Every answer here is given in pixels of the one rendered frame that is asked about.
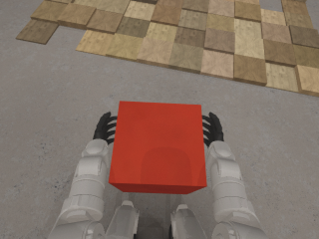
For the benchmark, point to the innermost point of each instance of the robot right hand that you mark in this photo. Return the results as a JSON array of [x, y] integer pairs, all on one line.
[[214, 132]]

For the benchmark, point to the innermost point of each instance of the robot thigh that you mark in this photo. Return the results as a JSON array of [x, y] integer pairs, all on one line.
[[124, 223], [185, 225]]

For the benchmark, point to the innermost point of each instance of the left robot thigh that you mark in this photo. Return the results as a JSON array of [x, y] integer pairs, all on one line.
[[124, 223]]

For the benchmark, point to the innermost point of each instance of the robot left forearm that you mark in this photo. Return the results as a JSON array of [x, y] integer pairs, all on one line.
[[85, 201]]

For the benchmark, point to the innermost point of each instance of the carton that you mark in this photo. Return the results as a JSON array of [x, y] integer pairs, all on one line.
[[158, 148]]

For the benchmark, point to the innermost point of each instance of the right robot thigh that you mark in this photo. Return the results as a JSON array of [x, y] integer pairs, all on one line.
[[185, 225]]

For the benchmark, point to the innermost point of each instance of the robot right forearm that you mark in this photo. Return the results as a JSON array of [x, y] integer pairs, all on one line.
[[229, 195]]

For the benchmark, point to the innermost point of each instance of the robot left hand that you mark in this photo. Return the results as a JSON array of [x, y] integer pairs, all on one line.
[[102, 128]]

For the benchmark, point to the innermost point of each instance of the robot right upper arm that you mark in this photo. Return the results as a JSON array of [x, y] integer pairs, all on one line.
[[233, 230]]

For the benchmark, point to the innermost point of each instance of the robot left upper arm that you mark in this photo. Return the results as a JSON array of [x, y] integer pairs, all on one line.
[[87, 229]]

